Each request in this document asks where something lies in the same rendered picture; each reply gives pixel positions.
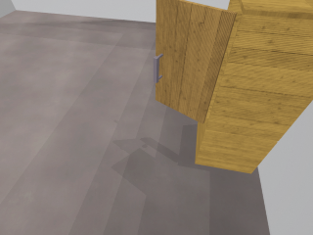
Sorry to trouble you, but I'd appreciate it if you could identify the cupboard door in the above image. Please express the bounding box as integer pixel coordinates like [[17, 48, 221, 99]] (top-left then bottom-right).
[[156, 0, 237, 124]]

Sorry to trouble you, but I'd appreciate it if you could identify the handle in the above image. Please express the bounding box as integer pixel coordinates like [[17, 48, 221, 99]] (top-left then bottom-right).
[[153, 53, 163, 83]]

